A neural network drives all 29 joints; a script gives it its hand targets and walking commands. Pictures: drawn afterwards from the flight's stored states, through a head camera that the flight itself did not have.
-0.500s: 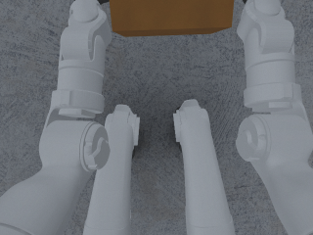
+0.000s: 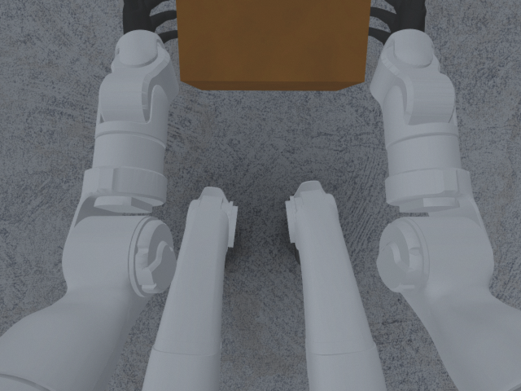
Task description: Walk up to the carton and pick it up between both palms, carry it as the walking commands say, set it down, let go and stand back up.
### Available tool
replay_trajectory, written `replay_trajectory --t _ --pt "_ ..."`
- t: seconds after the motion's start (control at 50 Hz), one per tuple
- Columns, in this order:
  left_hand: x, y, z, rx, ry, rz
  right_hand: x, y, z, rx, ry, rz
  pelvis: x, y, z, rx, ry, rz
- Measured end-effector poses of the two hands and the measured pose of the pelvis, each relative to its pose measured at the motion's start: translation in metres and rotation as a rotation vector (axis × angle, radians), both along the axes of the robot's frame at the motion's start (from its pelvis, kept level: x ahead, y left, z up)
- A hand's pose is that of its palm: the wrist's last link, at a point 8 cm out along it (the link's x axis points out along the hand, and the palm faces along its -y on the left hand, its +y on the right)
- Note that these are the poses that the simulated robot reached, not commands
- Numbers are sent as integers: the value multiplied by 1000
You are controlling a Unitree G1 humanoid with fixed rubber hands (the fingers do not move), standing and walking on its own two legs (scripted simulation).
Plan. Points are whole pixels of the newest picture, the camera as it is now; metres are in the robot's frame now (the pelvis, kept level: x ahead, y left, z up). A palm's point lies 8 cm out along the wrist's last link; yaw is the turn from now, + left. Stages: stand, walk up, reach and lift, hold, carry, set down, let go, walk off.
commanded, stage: reach and lift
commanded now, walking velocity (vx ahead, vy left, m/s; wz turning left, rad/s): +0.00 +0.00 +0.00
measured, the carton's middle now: (271, 25) +0.56 -0.02 -0.16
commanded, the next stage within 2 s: none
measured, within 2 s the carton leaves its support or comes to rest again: neither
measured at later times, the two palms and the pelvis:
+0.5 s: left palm (90, 11) +0.49 +0.13 +0.03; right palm (458, 4) +0.49 -0.17 +0.03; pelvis +0.06 +0.01 +0.06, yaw +0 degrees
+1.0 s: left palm out of the picture +0.48 +0.14 +0.09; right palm out of the picture +0.47 -0.16 +0.10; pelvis +0.13 +0.00 +0.15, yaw +0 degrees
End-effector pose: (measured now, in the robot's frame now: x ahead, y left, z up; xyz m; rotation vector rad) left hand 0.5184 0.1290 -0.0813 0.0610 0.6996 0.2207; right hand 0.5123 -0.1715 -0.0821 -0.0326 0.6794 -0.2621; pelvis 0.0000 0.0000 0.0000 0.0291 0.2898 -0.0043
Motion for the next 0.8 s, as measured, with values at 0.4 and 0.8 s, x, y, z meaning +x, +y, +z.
replay_trajectory --t 0.4,0.8 --pt "-19 3 72 17 48 -17 -18 3 74 -7 48 2 35 9 38 -15 111 0" --pt "-27 15 154 -41 53 -55 -23 6 158 67 48 47 104 6 124 -28 175 12"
